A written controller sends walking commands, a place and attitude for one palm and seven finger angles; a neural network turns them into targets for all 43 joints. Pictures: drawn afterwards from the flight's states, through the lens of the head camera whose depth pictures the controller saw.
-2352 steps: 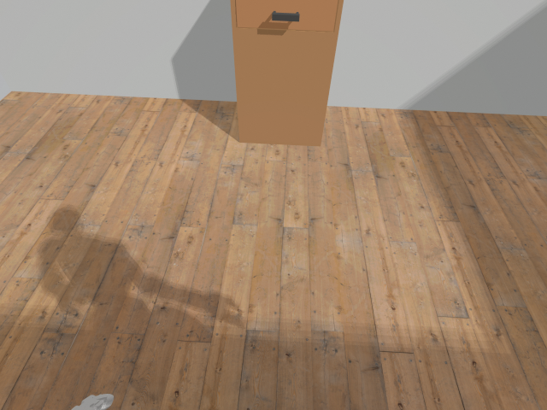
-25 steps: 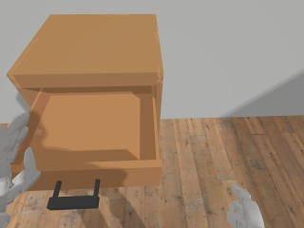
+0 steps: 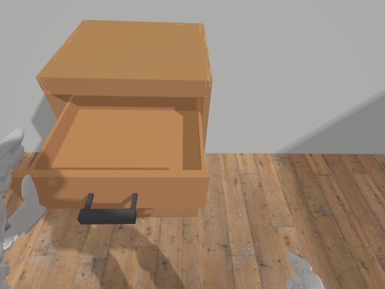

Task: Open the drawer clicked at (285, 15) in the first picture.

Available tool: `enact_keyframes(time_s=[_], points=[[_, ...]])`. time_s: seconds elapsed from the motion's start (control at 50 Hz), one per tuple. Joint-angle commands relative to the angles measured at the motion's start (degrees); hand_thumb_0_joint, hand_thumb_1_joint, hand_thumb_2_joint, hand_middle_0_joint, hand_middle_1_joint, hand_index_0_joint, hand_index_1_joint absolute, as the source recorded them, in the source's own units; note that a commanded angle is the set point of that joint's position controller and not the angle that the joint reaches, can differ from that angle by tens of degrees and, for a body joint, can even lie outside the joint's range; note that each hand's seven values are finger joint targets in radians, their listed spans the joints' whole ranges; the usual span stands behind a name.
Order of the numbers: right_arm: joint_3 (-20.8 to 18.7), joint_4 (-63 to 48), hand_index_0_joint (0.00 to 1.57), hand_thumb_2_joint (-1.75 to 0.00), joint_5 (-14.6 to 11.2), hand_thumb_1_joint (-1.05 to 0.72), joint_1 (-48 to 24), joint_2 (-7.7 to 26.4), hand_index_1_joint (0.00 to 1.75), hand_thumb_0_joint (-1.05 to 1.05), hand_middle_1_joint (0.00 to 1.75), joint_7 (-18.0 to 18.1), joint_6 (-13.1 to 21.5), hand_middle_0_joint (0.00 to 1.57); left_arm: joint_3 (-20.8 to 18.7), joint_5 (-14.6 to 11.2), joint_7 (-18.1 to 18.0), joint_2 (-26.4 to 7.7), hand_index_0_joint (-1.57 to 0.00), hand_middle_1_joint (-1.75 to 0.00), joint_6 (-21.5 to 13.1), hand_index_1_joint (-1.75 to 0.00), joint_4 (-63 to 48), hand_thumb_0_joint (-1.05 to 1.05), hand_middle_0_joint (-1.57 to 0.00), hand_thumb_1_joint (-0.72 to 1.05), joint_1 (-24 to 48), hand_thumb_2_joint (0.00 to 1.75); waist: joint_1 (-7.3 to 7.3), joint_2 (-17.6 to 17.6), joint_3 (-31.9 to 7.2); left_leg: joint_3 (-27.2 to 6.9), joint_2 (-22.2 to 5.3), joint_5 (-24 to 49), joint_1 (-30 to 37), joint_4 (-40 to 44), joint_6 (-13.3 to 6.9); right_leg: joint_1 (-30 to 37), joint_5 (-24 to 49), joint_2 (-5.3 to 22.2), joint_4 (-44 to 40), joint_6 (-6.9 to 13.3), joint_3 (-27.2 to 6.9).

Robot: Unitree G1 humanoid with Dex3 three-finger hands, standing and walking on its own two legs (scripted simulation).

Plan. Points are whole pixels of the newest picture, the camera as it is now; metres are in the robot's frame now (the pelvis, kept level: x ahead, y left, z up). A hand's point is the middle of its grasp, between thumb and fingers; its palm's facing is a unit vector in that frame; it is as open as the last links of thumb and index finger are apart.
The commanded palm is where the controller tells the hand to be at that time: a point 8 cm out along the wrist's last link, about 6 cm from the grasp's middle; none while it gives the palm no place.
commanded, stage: step back with the hand held close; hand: left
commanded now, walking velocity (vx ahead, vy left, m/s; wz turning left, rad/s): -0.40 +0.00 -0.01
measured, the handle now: (110, 206) +0.30 +0.20 -0.02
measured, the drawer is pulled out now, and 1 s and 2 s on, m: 0.30 0.30 0.30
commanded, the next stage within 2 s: stop stepping back and stand still in 0.20 s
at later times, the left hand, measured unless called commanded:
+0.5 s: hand out of the picture +0.08 +0.19 +0.17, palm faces +0.30 -0.82 -0.48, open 7.4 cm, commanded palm +0.02 +0.25 +0.19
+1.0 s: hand out of the picture +0.01 +0.19 +0.18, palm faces +0.35 -0.82 -0.45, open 7.4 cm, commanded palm -0.04 +0.24 +0.19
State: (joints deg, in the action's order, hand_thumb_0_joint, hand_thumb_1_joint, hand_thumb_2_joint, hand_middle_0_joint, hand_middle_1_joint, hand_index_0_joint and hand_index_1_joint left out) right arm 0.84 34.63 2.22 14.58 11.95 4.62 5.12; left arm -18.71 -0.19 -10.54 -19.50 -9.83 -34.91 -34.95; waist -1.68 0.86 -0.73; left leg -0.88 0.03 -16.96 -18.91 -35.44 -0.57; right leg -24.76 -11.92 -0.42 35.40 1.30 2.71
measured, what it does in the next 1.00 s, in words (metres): walks backwards: right foot, then left foot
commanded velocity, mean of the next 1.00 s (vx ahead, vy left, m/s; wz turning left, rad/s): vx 0.00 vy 0.02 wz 0.01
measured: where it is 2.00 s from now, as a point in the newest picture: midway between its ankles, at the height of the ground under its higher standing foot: outside the picture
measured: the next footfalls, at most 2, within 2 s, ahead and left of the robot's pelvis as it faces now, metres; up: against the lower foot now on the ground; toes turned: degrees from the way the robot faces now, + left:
right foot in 0.18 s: +0.00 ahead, -0.11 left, +0.00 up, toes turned -4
left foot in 0.52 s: -0.14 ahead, +0.08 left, +0.00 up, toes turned +3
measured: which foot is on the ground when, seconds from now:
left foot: down 0.00-0.22, up 0.24-0.50, down 0.52-1.00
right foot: up 0.00-0.16, down 0.18-0.90, up 0.92-1.00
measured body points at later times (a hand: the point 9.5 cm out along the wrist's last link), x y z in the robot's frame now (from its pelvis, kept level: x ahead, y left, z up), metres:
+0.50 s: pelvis -0.11 -0.03 +0.01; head -0.11 -0.02 +0.46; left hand +0.05 +0.24 +0.19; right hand +0.03 -0.29 -0.06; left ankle -0.18 +0.11 -0.71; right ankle -0.04 -0.11 -0.72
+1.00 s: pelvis -0.17 -0.04 +0.01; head -0.18 -0.04 +0.46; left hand -0.01 +0.23 +0.20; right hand -0.03 -0.28 -0.07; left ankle -0.18 +0.08 -0.72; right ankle -0.13 -0.11 -0.68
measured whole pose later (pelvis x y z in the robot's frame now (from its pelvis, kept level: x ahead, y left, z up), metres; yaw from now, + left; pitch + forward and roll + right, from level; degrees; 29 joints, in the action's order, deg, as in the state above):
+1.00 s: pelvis -0.17 -0.04 +0.01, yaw +1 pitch -1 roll +1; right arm 0.0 34.8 1.4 15.8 9.9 3.1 6.5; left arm -18.9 -0.1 -9.8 -21.4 -10.4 -33.7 -38.3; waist -2.6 2.2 -1.6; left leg 3.4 0.4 -16.1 -11.8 -29.3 -0.9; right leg -27.0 -21.3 -3.3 51.0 -0.4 0.5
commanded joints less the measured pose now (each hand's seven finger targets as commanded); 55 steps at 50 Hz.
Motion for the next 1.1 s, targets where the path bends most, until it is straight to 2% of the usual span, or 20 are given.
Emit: enact_keyframes(time_s=[0.0,0.08,0.16,0.18,0.22,0.24,0.32,0.4,0.46,0.5,0.54,0.64,0.74,0.8,0.84,0.88,0.9,0.94,1.04,1.08], points=[[-3.67,-8.46,0.2,-0.9,-0.43,-0.9,-6.47,5.81,0.3,0.0,0.3,-0.11,6.39,0.2,-9.96,-1.08,-1.07,-10.47,-0.2,-0.3,-4.85,-0.3,-10.51,0.0,-0.2,0.9,0.71,0.9,1.6,-12.31,-4.46,-12.0,-18.61,16.49,-6.55,16.86,-7.9,5.12,-16.26,-0.19,20.68,-1.66,-4.94],[-4.08,-7.46,0.2,-0.9,-0.8,-0.9,-6.87,7.1,0.3,0.0,0.3,-1.26,7.09,0.2,-7.82,-1.87,-0.07,-8.94,-0.2,-0.3,-4.18,-0.3,-14.25,0.0,-0.2,0.9,-0.19,0.9,1.74,-11.17,-3.75,-9.41,-16.35,26.18,-0.46,11.84,-6.85,5.74,-11.23,0.16,7.68,-2.42,-3.46],[-3.32,-6.88,0.2,-0.9,-2.22,-0.9,-8.72,7.88,0.3,0.0,0.3,-2.21,7.65,0.2,-7.59,-2.1,1.45,-10.0,-0.2,-0.3,-4.9,-0.3,-13.1,0.0,-0.2,0.9,2.18,0.9,1.84,-8.11,-1.92,-7.99,-14.0,7.58,-5.25,8.26,-3.95,14.03,2.49,2.15,-10.6,-2.54,-2.59],[-3.39,-6.98,0.2,-0.9,-2.55,-0.9,-8.68,7.75,0.3,0.0,0.3,-2.39,7.61,0.2,-8.11,-1.88,1.73,-10.67,-0.2,-0.3,-5.23,-0.3,-11.53,0.0,-0.2,0.9,3.04,0.9,1.56,-3.3,-0.61,-4.91,-11.14,0.09,-6.61,5.11,-2.28,13.08,5.51,4.55,-14.1,-1.58,-4.26],[-5.06,-8.24,0.2,-0.9,-4.15,-0.9,-7.93,6.5,0.3,0.0,0.3,-2.58,6.72,0.2,-8.7,-2.56,1.53,-11.75,-0.2,-0.3,-4.88,-0.3,-9.42,0.0,-0.2,0.9,2.01,0.9,1.61,14.78,-4.76,1.13,1.21,-10.91,-8.67,-19.17,1.78,8.29,7.99,20.83,-22.22,6.04,-25.14],[-5.9,-7.55,0.2,-0.9,-4.06,-0.9,-8.78,7.11,0.3,0.0,0.3,-2.83,6.13,0.2,-9.29,-2.54,1.3,-12.32,-0.2,-0.3,-4.53,-0.3,-8.41,0.0,-0.2,0.9,-0.14,0.9,2.31,11.02,-5.76,-2.51,1.52,-11.38,-7.33,-31.02,1.86,5.16,8.03,22.57,-23.07,6.81,-24.65],[-2.7,-9.24,0.2,-0.9,-2.75,-0.9,-8.98,3.37,0.3,0.0,0.3,-1.92,2.19,0.2,-10.19,-1.68,1.22,-11.08,-0.2,-0.3,-5.6,-0.3,-6.63,0.0,-0.2,0.9,-6.23,0.9,-0.03,5.14,-8.67,0.27,-0.43,-7.13,-6.09,-24.66,2.36,8.11,4.89,15.42,-18.3,6.29,-13.09],[-2.53,-9.1,0.2,-0.9,-1.23,-0.9,-6.06,5.51,0.3,0.0,0.3,-0.07,3.06,0.2,-8.2,0.18,-0.62,-10.47,-0.2,-0.3,-5.08,-0.3,-10.77,0.0,-0.2,0.9,-5.09,0.9,0.57,7.57,-7.13,2.88,0.66,-12.63,2.32,-0.88,-0.77,8.04,-10.94,14.2,-22.82,4.89,-15.0],[-3.11,-8.91,0.2,-0.9,-0.59,-0.9,-4.84,7.71,0.3,0.0,0.3,0.34,4.71,0.2,-6.27,0.52,-0.72,-10.19,-0.2,-0.3,-5.33,-0.3,-13.5,0.0,-0.2,0.9,-1.36,0.9,-0.16,-3.15,-5.13,0.86,-2.74,-2.27,6.94,20.51,-2.44,10.62,-5.5,7.34,-12.42,1.7,-10.11],[-4.27,-10.22,0.2,-0.9,-0.96,-0.9,-5.63,8.54,0.3,0.0,0.3,0.22,6.3,0.2,-7.49,-0.4,-1.22,-10.69,-0.2,-0.3,-6.63,-0.3,-14.07,0.0,-0.2,0.9,-0.59,0.9,1.57,-14.75,-3.33,-8.29,-11.7,8.98,4.85,20.58,-4.63,10.69,-2.58,0.43,-1.37,-1.3,-2.41],[-4.67,-8.98,0.2,-0.9,-2.94,-0.9,-5.46,7.62,0.3,0.0,0.3,-0.62,6.31,0.2,-9.63,-1.77,-0.53,-11.52,-0.2,-0.3,-5.37,-0.3,-11.18,0.0,-0.2,0.9,-3.83,0.9,2.01,-13.21,-7.22,-3.22,-11.35,10.59,5.47,16.99,-3.92,12.18,-5.18,0.75,-0.28,-1.75,-1.26],[-4.25,-7.89,0.2,-0.9,-1.82,-0.9,-6.21,8.18,0.3,0.0,0.3,-0.01,4.84,0.2,-6.03,-0.34,-0.76,-9.65,-0.2,-0.3,-4.52,-0.3,-9.07,0.0,-0.2,0.9,2.91,0.9,0.83,-5.84,5.5,-3.06,-7.09,-11.95,-11.71,15.65,-4.26,17.28,-8.99,0.94,-5.27,-1.67,-3.9],[-4.34,-5.63,0.2,-0.9,-2.06,-0.9,-5.74,7.2,0.3,0.0,0.3,-0.63,3.32,0.2,-5.92,-0.27,0.68,-10.42,-0.2,-0.3,-3.98,-0.3,-3.1,0.0,-0.2,0.9,8.95,0.9,-0.46,12.6,3.5,3.47,2.8,-12.15,2.11,-14.23,-2.03,-4.09,-36.33,14.45,-29.69,4.04,-29.04],[-2.84,-6.06,0.2,-0.9,-1.74,-0.9,-5.5,5.56,0.3,0.0,0.3,-1.29,3.07,0.2,-7.28,-0.24,0.88,-11.32,-0.2,-0.3,-4.06,-0.3,-4.85,0.0,-0.2,0.9,6.57,0.9,-0.58,11.6,-3.89,4.94,2.06,-9.99,9.58,-2.09,-2.64,-1.28,-28.37,11.89,-25.82,3.14,-17.1],[-2.31,-7.42,0.2,-0.9,-1.73,-0.9,-5.82,5.74,0.3,0.0,0.3,-0.95,3.13,0.2,-7.4,-0.09,0.5,-10.75,-0.2,-0.3,-3.92,-0.3,-7.39,0.0,-0.2,0.9,2.14,0.9,-0.08,1.63,-4.04,4.37,0.99,-10.65,10.91,12.13,-2.84,0.76,-26.85,7.51,-19.14,1.82,-12.43],[-3.26,-8.73,0.2,-0.9,0.27,-0.9,-6.95,7.69,0.3,0.0,0.3,-0.54,3.72,0.2,-6.12,0.59,-0.87,-8.92,-0.2,-0.3,-5.78,-0.3,-13.91,0.0,-0.2,0.9,2.36,0.9,-0.09,-15.38,0.13,-17.33,-12.78,-24.32,-1.19,28.78,-6.79,3.34,-12.85,-4.25,7.99,-1.68,-2.22],[-4.14,-8.6,0.2,-0.9,-0.04,-0.9,-6.85,6.25,0.3,0.0,0.3,-0.89,4.42,0.2,-7.81,1.63,-1.36,-11.27,-0.2,-0.3,-4.62,-0.3,-13.41,0.0,-0.2,0.9,-0.92,0.9,0.63,-13.31,-3.1,-9.89,-14.04,-7.92,-4.72,25.21,-8.36,6.45,-11.63,-5.33,24.19,-2.66,-1.44],[-3.64,-8.91,0.2,-0.9,-1.05,-0.9,-5.52,4.84,0.3,0.0,0.3,-1.05,4.59,0.2,-8.95,-0.21,-0.99,-11.87,-0.2,-0.3,-4.42,-0.3,-14.25,0.0,-0.2,0.9,-2.3,0.9,0.96,-9.38,-0.62,-10.71,-14.47,1.83,-2.5,21.54,-8.85,1.29,-10.97,-2.12,24.6,-2.71,-3.89],[-2.51,-6.48,0.2,-0.9,-2.57,-0.9,-7.57,6.53,0.3,0.0,0.3,-0.47,4.29,0.2,-7.88,-1.25,-0.04,-10.9,-0.2,-0.3,-3.89,-0.3,-8.06,0.0,-0.2,0.9,1.43,0.9,1.04,-10.17,1.77,-3.95,-11.82,12.61,2.27,11.78,-5.02,10.75,-4.41,1.11,-9.36,-1.99,-0.29],[-3.11,-5.74,0.2,-0.9,-3.06,-0.9,-7.13,6.99,0.3,0.0,0.3,-0.65,4.48,0.2,-7.6,-1.14,0.8,-10.85,-0.2,-0.3,-4.9,-0.3,-5.3,0.0,-0.2,0.9,4.93,0.9,-0.19,0.39,0.27,-1.97,-7.42,5.92,-1.14,4.55,-2.58,18.82,9.24,5.25,-17.61,-0.59,-6.16]])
